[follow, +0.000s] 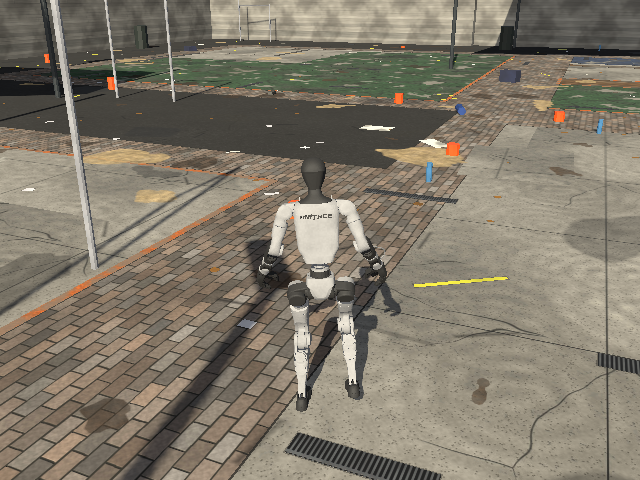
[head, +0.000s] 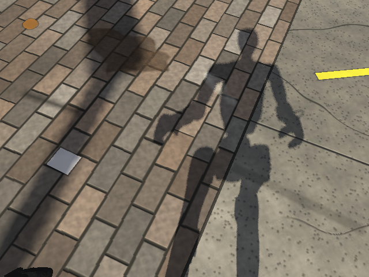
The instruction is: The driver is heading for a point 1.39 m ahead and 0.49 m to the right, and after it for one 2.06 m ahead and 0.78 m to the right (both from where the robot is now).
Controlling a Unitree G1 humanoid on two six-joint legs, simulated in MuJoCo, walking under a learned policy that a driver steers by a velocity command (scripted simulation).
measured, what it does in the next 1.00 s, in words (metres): walks ahead, turning right: right foot, then right foot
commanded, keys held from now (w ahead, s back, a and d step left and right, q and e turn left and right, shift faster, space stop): q+shift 0.02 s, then shift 0.02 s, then e+shift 0.26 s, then w+e+shift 0.70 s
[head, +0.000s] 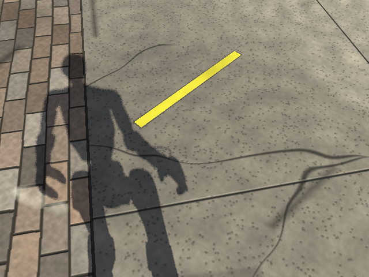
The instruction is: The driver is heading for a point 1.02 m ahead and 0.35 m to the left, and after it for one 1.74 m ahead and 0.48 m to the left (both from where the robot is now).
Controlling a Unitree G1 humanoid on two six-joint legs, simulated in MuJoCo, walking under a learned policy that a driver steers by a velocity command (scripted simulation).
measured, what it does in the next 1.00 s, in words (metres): walks ahead, turning left: left foot, then right foot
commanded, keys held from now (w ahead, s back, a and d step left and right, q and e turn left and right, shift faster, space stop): w+e+shift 0.04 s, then w+q+shift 0.96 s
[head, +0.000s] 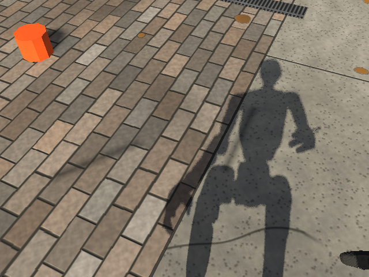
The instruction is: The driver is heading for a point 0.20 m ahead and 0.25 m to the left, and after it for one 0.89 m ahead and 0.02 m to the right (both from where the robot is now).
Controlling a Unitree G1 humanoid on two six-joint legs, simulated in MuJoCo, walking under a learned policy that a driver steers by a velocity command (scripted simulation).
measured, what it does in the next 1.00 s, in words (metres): walks ahead: left foot, then right foot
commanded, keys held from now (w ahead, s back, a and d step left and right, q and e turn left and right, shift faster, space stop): w+q+shift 0.32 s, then w+e+shift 0.38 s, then shift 0.30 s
